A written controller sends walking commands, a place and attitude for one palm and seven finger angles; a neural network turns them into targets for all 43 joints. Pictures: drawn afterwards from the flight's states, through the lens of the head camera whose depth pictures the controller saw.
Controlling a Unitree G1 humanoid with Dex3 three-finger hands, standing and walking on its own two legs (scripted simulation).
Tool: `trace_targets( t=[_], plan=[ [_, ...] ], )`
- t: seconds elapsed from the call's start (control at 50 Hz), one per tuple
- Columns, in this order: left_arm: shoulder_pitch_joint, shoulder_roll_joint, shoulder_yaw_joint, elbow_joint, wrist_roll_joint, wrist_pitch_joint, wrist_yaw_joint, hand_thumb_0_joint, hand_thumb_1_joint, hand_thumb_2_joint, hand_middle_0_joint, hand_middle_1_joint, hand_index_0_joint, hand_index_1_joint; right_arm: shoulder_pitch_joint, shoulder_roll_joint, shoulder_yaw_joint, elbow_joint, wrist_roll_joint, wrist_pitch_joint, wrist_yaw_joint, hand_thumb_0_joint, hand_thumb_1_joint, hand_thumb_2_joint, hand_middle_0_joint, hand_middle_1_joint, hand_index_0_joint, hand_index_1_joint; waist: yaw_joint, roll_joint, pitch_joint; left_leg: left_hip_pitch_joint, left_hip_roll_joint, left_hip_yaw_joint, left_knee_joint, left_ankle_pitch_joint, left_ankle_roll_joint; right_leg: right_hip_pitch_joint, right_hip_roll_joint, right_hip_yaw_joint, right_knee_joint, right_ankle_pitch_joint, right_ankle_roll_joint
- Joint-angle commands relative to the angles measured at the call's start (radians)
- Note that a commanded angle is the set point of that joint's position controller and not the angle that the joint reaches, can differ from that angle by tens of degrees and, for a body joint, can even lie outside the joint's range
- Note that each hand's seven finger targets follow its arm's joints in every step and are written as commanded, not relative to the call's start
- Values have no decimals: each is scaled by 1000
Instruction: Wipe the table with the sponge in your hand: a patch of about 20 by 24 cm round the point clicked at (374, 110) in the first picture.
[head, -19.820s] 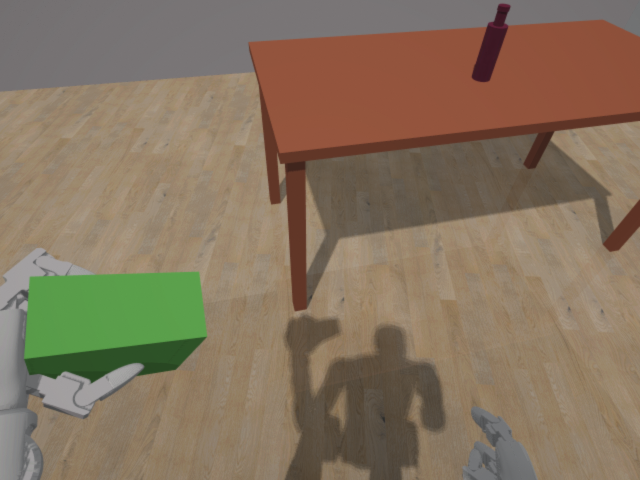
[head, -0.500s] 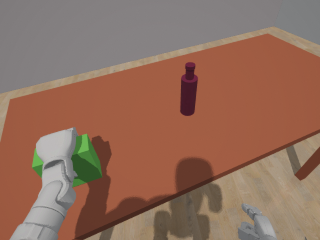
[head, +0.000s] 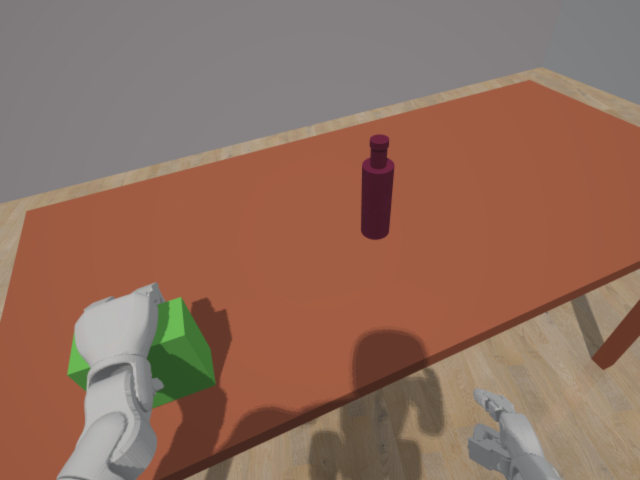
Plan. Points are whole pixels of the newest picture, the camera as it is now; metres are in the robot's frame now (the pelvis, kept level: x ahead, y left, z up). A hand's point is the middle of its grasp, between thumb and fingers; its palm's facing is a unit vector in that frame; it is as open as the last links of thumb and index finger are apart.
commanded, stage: wipe back along the middle lane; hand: left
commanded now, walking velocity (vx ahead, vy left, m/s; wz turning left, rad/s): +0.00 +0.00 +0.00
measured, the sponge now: (156, 368) +0.26 +0.27 +0.00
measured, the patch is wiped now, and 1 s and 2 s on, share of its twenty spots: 0.55 0.70 0.90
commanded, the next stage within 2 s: slide across to the third lane in 0.36 s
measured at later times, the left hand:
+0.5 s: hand (148, 376) +0.22 +0.24 +0.05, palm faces +0.06 -0.07 -1.00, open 10.4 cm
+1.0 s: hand (168, 378) +0.22 +0.22 +0.05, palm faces +0.03 -0.03 -1.00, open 10.4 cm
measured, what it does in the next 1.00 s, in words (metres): stands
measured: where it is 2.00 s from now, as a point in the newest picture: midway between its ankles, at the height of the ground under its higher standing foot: outside the picture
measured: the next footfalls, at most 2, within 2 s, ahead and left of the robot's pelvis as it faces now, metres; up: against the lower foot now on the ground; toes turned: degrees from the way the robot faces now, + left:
none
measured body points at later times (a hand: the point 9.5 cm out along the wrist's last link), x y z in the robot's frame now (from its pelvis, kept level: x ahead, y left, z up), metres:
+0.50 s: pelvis -0.01 -0.01 +0.00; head -0.04 -0.05 +0.45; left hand +0.21 +0.24 +0.11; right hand +0.24 -0.21 -0.07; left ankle +0.00 +0.10 -0.73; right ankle -0.02 -0.12 -0.73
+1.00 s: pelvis -0.03 -0.02 +0.00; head -0.06 -0.08 +0.44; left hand +0.21 +0.22 +0.10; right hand +0.22 -0.21 -0.08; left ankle +0.00 +0.10 -0.73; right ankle -0.02 -0.12 -0.73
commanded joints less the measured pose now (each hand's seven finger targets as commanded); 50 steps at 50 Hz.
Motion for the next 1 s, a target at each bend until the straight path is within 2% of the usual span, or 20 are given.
trace_targets(
  t=[0.0, 0.02, 0.06, 0.08, 0.12, 0.16, 0.24, 0.26, 0.32, 0.36, 0.4, 0.46, 0.48, 0.58, 0.66, 0.72, 0.76, 0.92, 0.96, 0.98],
  plan=[
    [-17, 5, -27, -100, -48, 31, -45, 0, 100, 1300, -1200, -1600, -1200, -1600, -233, -93, -36, -179, 2, -58, 1, 0, -900, -900, 200, 300, 200, 300, 18, -119, -68, 73, 19, -39, -74, 264, 3, 13, 18, -30, -49, 248, -50],
    [-16, -9, -40, -111, -52, 34, -47, 0, 100, 1300, -1200, -1600, -1200, -1600, -235, -92, -35, -182, 1, -58, 1, 0, -900, -900, 200, 300, 200, 300, 19, -125, -77, 75, 18, -34, -74, 263, 6, 21, 18, -27, -48, 253, -50],
    [-23, 53, 8, -114, -44, 40, -46, 0, 100, 1300, -1200, -1600, -1200, -1600, -238, -103, -38, -171, -2, -55, -3, 0, -900, -900, 200, 300, 200, 300, 23, -134, -90, 76, 15, -36, -73, 251, 5, 28, 21, -6, -51, 255, -53],
    [2, -5, -33, -127, -49, 40, -48, 0, 100, 1300, -1200, -1600, -1200, -1600, -244, -90, -36, -183, 0, -57, 0, 0, -900, -900, 200, 300, 200, 300, 21, -132, -92, 77, 14, -30, -70, 262, 6, 35, 18, -21, -43, 261, -51],
    [50, -26, -58, -143, -49, 35, -51, 0, 100, 1300, -1200, -1600, -1200, -1600, -248, -87, -37, -186, 0, -61, 8, 0, -900, -900, 200, 300, 200, 300, 25, -144, -93, 85, 16, -30, -61, 283, 7, 34, 18, -21, -40, 287, -50],
    [77, 10, -25, -166, -57, 38, -50, 0, 100, 1300, -1200, -1600, -1200, -1600, -258, -91, -37, -185, -1, -57, 12, 0, -900, -900, 200, 300, 200, 300, 32, -142, -83, 77, 16, -34, -67, 271, 5, 39, 21, -7, -43, 288, -52],
    [90, -21, -65, -180, -50, 43, -52, 0, 100, 1300, -1200, -1600, -1200, -1600, -268, -83, -32, -189, 1, -54, 15, 0, -900, -900, 200, 300, 200, 300, 30, -147, -58, 76, 14, -29, -69, 250, 8, 27, 20, -12, -50, 256, -49],
    [80, 14, -33, -195, -50, 44, -49, 0, 100, 1300, -1200, -1600, -1200, -1600, -272, -89, -35, -188, -2, -53, 13, 0, -900, -900, 200, 300, 200, 300, 33, -145, -61, 75, 14, -32, -70, 233, 9, 26, 24, 4, -54, 244, -52],
    [97, -31, -77, -201, -49, 47, -51, 0, 100, 1300, -1200, -1600, -1200, -1600, -278, -79, -30, -193, 1, -55, 14, 0, -900, -900, 200, 300, 200, 300, 30, -131, -48, 74, 12, -25, -71, 222, 10, 22, 21, -7, -52, 221, -50],
    [109, 15, -36, -212, -42, 45, -49, 0, 100, 1300, -1200, -1600, -1200, -1600, -278, -85, -35, -187, -2, -55, 15, 0, -900, -900, 200, 300, 200, 300, 38, -135, -54, 80, 12, -29, -67, 232, 9, 28, 26, 10, -52, 241, -54],
    [71, -14, -66, -205, -44, 48, -52, 0, 100, 1300, -1200, -1600, -1200, -1600, -278, -80, -29, -188, 1, -55, 11, 0, -900, -900, 200, 300, 200, 300, 27, -158, -47, 71, 9, -23, -67, 211, 12, 21, 21, 4, -56, 222, -47],
    [34, 49, -4, -199, -36, 47, -45, 0, 100, 1300, -1200, -1600, -1200, -1600, -276, -90, -32, -173, -5, -56, -1, 0, -900, -900, 200, 300, 200, 300, 32, -147, -51, 74, 5, -22, -69, 189, 12, 21, 25, 32, -67, 208, -51],
    [26, 6, -40, -222, -45, 45, -46, 0, 100, 1300, -1200, -1600, -1200, -1600, -281, -80, -31, -187, -3, -60, -3, 0, -900, -900, 200, 300, 200, 300, 27, -145, -74, 78, 0, -11, -63, 197, 16, 39, 19, 24, -63, 221, -46],
    [-20, -5, -67, -265, -34, 28, -52, 0, 100, 1300, -1200, -1600, -1200, -1600, -282, -75, -34, -189, -7, -81, -1, 0, -900, -900, 200, 300, 200, 300, 22, -108, -78, 98, 1, -20, -62, 214, 18, 27, 21, 25, -59, 219, -52],
    [-76, 6, -72, -279, -35, 11, -53, 0, 100, 1300, -1200, -1600, -1200, -1600, -284, -75, -36, -184, -11, -96, -5, 0, -900, -900, 200, 300, 200, 300, 19, -124, -67, 106, 0, -27, -68, 199, 18, 14, 23, 36, -74, 198, -52],
    [-142, -63, -142, -219, -24, 0, -48, 0, 100, 1300, -1200, -1600, -1200, -1600, -278, -71, -35, -172, -7, -110, -9, 0, -900, -900, 200, 300, 200, 300, 3, -138, -27, 103, 3, -25, -76, 147, 18, -35, 24, 17, -82, 115, -49],
    [-213, -54, -142, -205, -15, -6, -41, 0, 100, 1300, -1200, -1600, -1200, -1600, -280, -73, -36, -168, -7, -116, -11, 0, -900, -900, 200, 300, 200, 300, 5, -122, -43, 110, 2, -29, -84, 116, 17, -43, 27, 20, -84, 78, -52],
    [-286, -178, -249, -124, -49, -36, -22, 0, 100, 1300, -1200, -1600, -1200, -1600, -270, -64, -40, -155, 0, -139, -2, 0, -900, -900, 200, 300, 200, 300, -9, -190, -63, 101, -6, -22, -65, 101, 19, -56, 15, -7, -79, 84, -40],
    [-327, -128, -207, -111, -50, -35, -16, 0, 100, 1300, -1200, -1600, -1200, -1600, -270, -69, -40, -147, -1, -140, -4, 0, -900, -900, 200, 300, 200, 300, -5, -183, -70, 97, -8, -25, -68, 79, 16, -57, 16, 8, -82, 63, -42],
    [-342, -156, -229, -101, -50, -32, -16, 0, 100, 1300, -1200, -1600, -1200, -1600, -273, -64, -38, -148, 2, -141, -4, 0, -900, -900, 200, 300, 200, 300, -8, -184, -75, 94, -10, -19, -64, 76, 16, -55, 13, -4, -76, 59, -40]
  ],
)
